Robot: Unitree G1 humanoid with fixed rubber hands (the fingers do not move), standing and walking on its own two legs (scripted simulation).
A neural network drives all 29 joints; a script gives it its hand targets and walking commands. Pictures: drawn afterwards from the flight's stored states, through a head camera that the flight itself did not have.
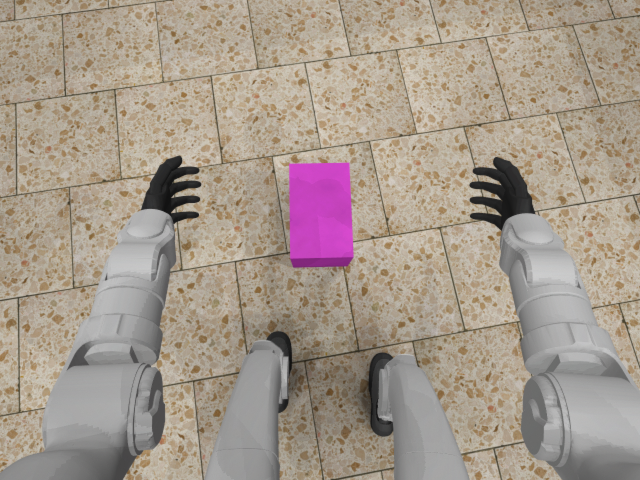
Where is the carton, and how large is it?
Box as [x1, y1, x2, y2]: [289, 163, 353, 267]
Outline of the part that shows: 289,164 290,259 293,267 347,265 353,256 348,163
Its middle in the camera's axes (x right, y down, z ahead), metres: +0.00 -0.06 +1.03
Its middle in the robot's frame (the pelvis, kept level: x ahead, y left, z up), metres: +0.55 +0.02 -0.61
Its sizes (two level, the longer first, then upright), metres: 0.245 0.154 0.164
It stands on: the floor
